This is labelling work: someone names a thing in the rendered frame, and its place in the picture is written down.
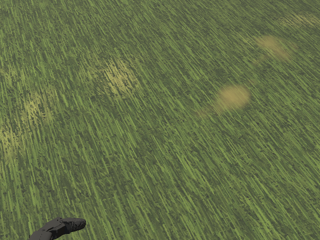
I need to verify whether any robot left hand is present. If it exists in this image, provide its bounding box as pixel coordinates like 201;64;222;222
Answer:
28;217;86;240

